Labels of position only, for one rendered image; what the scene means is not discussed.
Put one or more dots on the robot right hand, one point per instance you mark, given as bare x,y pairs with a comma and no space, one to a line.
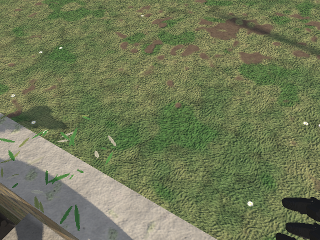
309,206

